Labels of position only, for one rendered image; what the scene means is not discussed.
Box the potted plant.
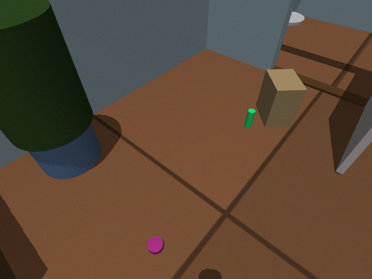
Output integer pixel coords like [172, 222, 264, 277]
[0, 0, 101, 179]

